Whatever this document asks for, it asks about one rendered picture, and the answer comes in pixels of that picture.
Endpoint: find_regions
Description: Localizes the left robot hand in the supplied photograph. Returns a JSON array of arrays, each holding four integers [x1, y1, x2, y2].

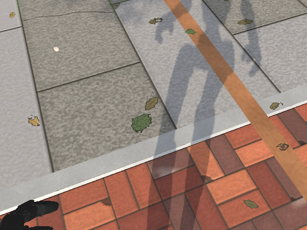
[[0, 199, 59, 230]]

